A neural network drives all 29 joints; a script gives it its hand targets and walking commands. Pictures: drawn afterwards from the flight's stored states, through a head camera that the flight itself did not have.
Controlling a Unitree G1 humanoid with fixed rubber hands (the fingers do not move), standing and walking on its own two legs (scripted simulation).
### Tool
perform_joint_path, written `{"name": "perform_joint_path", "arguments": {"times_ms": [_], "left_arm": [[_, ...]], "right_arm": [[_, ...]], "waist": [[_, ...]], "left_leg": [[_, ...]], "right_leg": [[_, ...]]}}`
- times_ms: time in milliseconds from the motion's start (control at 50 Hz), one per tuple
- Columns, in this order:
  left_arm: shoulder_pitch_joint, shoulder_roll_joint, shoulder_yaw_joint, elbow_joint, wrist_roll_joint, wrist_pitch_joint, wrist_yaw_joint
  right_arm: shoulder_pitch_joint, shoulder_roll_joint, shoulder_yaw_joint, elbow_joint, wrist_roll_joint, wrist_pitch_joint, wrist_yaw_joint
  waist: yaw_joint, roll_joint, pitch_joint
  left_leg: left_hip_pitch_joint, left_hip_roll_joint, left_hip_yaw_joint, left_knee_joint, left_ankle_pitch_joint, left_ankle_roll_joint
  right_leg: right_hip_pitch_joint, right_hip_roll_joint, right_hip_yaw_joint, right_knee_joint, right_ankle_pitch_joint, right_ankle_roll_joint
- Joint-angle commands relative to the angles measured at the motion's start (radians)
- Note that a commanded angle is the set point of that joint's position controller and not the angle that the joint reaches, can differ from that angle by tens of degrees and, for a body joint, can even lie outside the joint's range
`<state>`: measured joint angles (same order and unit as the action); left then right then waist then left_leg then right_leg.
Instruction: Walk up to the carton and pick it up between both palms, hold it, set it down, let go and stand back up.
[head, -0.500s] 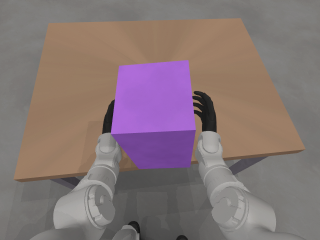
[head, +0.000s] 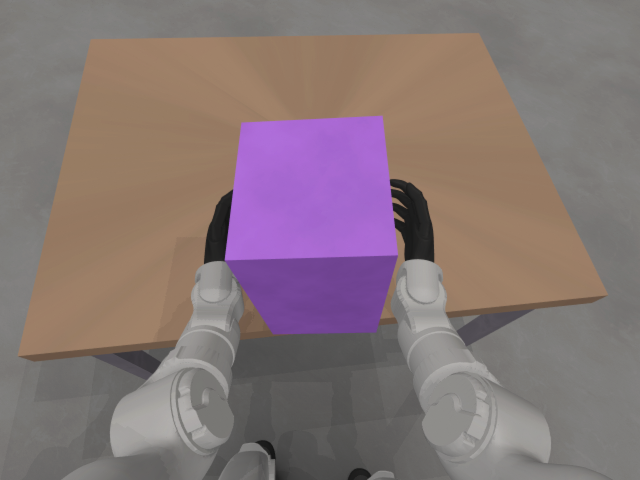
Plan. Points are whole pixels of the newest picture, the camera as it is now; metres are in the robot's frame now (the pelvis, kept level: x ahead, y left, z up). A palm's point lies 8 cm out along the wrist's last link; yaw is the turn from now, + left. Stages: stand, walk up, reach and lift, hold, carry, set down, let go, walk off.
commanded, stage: set down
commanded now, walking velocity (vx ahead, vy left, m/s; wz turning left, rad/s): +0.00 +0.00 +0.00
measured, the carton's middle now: (318, 243) +0.42 +0.04 -0.03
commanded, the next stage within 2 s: none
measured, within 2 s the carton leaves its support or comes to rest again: neither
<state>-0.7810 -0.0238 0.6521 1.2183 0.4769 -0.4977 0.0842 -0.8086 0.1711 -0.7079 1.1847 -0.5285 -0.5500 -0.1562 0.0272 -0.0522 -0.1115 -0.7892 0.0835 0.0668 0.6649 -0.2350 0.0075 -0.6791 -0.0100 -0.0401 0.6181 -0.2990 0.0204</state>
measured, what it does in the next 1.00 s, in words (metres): stands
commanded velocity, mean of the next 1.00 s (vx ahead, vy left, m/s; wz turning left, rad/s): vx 0.00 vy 0.00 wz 0.00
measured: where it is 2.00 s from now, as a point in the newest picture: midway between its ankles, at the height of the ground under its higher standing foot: outside the picture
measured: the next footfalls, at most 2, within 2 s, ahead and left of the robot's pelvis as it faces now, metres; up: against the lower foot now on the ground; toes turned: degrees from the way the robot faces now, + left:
none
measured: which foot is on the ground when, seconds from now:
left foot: down 0.00-1.00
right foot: down 0.00-1.00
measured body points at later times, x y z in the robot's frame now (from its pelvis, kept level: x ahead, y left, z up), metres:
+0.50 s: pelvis -0.01 +0.00 -0.02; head +0.12 +0.03 +0.41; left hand +0.41 +0.16 -0.03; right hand +0.41 -0.10 -0.01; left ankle +0.03 +0.12 -0.72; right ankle -0.02 -0.14 -0.72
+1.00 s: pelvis -0.02 +0.01 -0.04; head +0.12 +0.03 +0.39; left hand +0.41 +0.19 -0.06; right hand +0.42 -0.09 -0.05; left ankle +0.03 +0.12 -0.72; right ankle -0.02 -0.14 -0.72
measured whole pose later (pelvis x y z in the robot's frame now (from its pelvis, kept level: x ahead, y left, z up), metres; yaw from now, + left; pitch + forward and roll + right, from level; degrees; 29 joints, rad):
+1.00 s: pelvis -0.02 +0.01 -0.04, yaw -3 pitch +27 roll -3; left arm -0.89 0.10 0.37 1.42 0.11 -0.51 0.13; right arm -0.90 0.00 -0.19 1.42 -0.03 -0.54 -0.18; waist 0.06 -0.03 -0.20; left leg -1.08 0.12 0.09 0.94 -0.34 0.02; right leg -0.98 0.01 0.00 0.90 -0.39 0.04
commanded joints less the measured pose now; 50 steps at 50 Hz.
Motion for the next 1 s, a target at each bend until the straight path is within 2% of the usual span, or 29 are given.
{"name": "perform_joint_path", "arguments": {"times_ms": [0,180,380,400,420,440,500,600,620,640,660,680,700,720,740,780,820,860,900,920,940,960,980], "left_arm": [[-0.411,-0.383,-0.180,0.031,0.085,-0.016,-0.093],[-0.408,-0.361,-0.166,0.072,0.083,-0.017,-0.091],[-0.412,-0.313,-0.157,0.094,0.058,-0.018,-0.090],[-0.222,-0.321,-0.118,0.104,0.097,-0.020,-0.096],[-0.273,-0.309,-0.117,0.071,0.080,-0.023,-0.103],[-0.293,-0.310,-0.120,0.064,0.070,-0.025,-0.105],[-0.324,-0.332,-0.146,0.067,0.063,-0.028,-0.104],[-0.338,-0.310,-0.167,0.072,0.046,-0.019,-0.100],[-0.299,-0.303,-0.159,0.093,0.054,-0.016,-0.100],[-0.353,-0.296,-0.162,0.086,0.041,-0.016,-0.099],[-0.301,-0.287,-0.163,0.097,0.045,-0.017,-0.097],[-0.335,-0.271,-0.147,0.093,0.041,-0.015,-0.098],[-0.289,-0.255,-0.139,0.120,0.049,-0.015,-0.099],[-0.326,-0.236,-0.138,0.101,0.035,-0.019,-0.098],[-0.311,-0.203,-0.137,0.104,0.027,-0.021,-0.090],[-0.318,-0.073,-0.111,0.102,-0.012,-0.024,-0.057],[-0.376,0.076,-0.128,0.045,-0.095,-0.033,-0.005],[-0.391,0.171,-0.187,0.055,-0.217,-0.037,0.037],[-0.421,0.217,-0.261,0.094,-0.344,-0.047,0.052],[-0.425,0.229,-0.306,0.105,-0.398,-0.054,0.053],[-0.427,0.241,-0.348,0.110,-0.444,-0.059,0.054],[-0.479,0.247,-0.400,0.098,-0.494,-0.061,0.054],[-0.489,0.248,-0.435,0.093,-0.524,-0.059,0.053]], "right_arm": [[-0.264,0.601,0.256,0.218,-0.127,0.028,0.125],[-0.288,0.588,0.269,0.214,-0.114,0.027,0.128],[-0.343,0.538,0.286,0.155,-0.117,0.024,0.138],[-0.181,0.568,0.337,0.206,-0.066,0.020,0.129],[-0.222,0.565,0.342,0.194,-0.049,0.014,0.122],[-0.239,0.556,0.353,0.190,-0.039,0.010,0.115],[-0.276,0.570,0.376,0.188,-0.026,0.000,0.110],[-0.280,0.520,0.365,0.207,-0.006,-0.001,0.118],[-0.236,0.519,0.370,0.226,-0.003,0.004,0.116],[-0.287,0.493,0.359,0.212,-0.003,0.006,0.115],[-0.240,0.484,0.373,0.230,0.005,0.004,0.114],[-0.277,0.481,0.368,0.217,0.008,0.010,0.112],[-0.237,0.464,0.385,0.232,0.022,0.009,0.111],[-0.269,0.447,0.382,0.216,0.031,0.007,0.107],[-0.251,0.401,0.379,0.224,0.041,0.004,0.102],[-0.264,0.234,0.351,0.216,0.086,0.005,0.077],[-0.322,0.051,0.361,0.170,0.191,0.005,0.040],[-0.368,-0.077,0.456,0.143,0.342,0.000,0.005],[-0.438,-0.164,0.560,0.120,0.480,-0.015,-0.012],[-0.455,-0.195,0.598,0.104,0.528,-0.023,-0.018],[-0.452,-0.225,0.619,0.114,0.564,-0.024,-0.021],[-0.484,-0.268,0.620,0.094,0.588,-0.028,-0.024],[-0.494,-0.298,0.629,0.089,0.612,-0.027,-0.025]], "waist": [[0.065,0.076,-0.513],[0.084,0.075,-0.513],[0.109,0.056,-0.553],[0.106,0.002,-0.493],[0.107,0.000,-0.514],[0.093,0.005,-0.503],[0.094,0.024,-0.476],[0.090,0.063,-0.494],[0.091,0.055,-0.481],[0.087,0.059,-0.498],[0.087,0.052,-0.480],[0.092,0.050,-0.481],[0.101,0.046,-0.468],[0.099,0.043,-0.483],[0.095,0.061,-0.502],[0.094,0.064,-0.536],[0.090,0.086,-0.625],[0.101,0.078,-0.737],[0.109,0.079,-0.830],[0.093,0.064,-0.877],[0.086,0.076,-0.913],[0.058,0.091,-0.961],[0.048,0.114,-0.986]], "left_leg": [[0.278,-0.061,0.053,0.013,0.357,0.021],[0.233,-0.061,0.055,0.062,0.328,0.028],[0.218,-0.061,0.072,0.107,0.330,0.024],[0.193,-0.067,0.071,0.115,0.369,0.035],[0.151,-0.073,0.065,0.109,0.368,0.041],[0.132,-0.073,0.060,0.107,0.351,0.040],[0.122,-0.072,0.051,0.116,0.293,0.041],[0.181,-0.066,0.051,0.127,0.271,0.030],[0.184,-0.062,0.052,0.127,0.262,0.032],[0.170,-0.065,0.051,0.128,0.254,0.030],[0.178,-0.067,0.053,0.132,0.265,0.030],[0.171,-0.071,0.054,0.125,0.244,0.034],[0.163,-0.070,0.057,0.130,0.254,0.035],[0.152,-0.071,0.053,0.132,0.247,0.039],[0.167,-0.069,0.053,0.130,0.257,0.030],[0.180,-0.065,0.057,0.140,0.279,0.017],[0.198,-0.057,0.054,0.177,0.323,0.003],[0.206,-0.056,0.054,0.220,0.376,-0.008],[0.193,-0.057,0.050,0.267,0.425,-0.024],[0.195,-0.059,0.043,0.288,0.437,-0.035],[0.219,-0.061,0.034,0.305,0.440,-0.047],[0.253,-0.061,0.026,0.323,0.464,-0.060],[0.293,-0.062,0.021,0.340,0.482,-0.076]], "right_leg": [[0.179,0.027,-0.007,-0.041,0.196,-0.041],[0.116,0.027,-0.003,0.011,0.136,-0.047],[0.113,0.032,0.000,0.066,0.113,-0.042],[0.142,0.035,0.008,0.065,0.179,-0.016],[0.160,0.027,0.020,0.068,0.209,-0.013],[0.157,0.028,0.018,0.074,0.209,-0.010],[0.082,0.031,0.018,0.080,0.126,-0.016],[-0.011,0.044,0.003,0.072,0.047,-0.028],[0.000,0.042,0.004,0.069,0.045,-0.028],[-0.014,0.044,0.008,0.068,0.032,-0.031],[0.000,0.046,0.008,0.072,0.053,-0.028],[-0.003,0.044,0.010,0.065,0.038,-0.028],[0.019,0.042,0.014,0.072,0.058,-0.026],[0.013,0.041,0.020,0.079,0.062,-0.026],[0.013,0.044,0.015,0.082,0.065,-0.027],[0.007,0.048,0.016,0.082,0.072,-0.027],[-0.050,0.064,0.021,0.105,0.066,-0.037],[-0.060,0.082,0.025,0.135,0.114,-0.038],[-0.060,0.084,0.027,0.180,0.181,-0.035],[-0.065,0.091,0.023,0.200,0.201,-0.030],[-0.093,0.093,0.019,0.210,0.195,-0.028],[-0.143,0.097,0.010,0.221,0.187,-0.029],[-0.194,0.103,0.002,0.225,0.166,-0.033]]}}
